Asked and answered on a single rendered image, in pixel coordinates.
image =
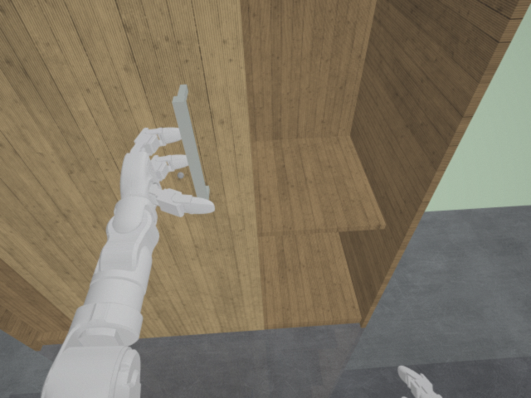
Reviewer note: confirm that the handle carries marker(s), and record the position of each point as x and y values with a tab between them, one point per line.
185	128

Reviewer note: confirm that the left robot upper arm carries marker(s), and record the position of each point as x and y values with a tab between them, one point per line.
95	372

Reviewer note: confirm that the wardrobe door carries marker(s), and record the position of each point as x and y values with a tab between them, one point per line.
24	301
79	81

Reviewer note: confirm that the robot left forearm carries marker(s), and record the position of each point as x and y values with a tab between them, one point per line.
111	314

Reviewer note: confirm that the left robot hand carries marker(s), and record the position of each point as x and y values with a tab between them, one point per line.
138	174

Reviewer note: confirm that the right robot hand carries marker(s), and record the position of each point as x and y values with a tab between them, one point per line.
419	384

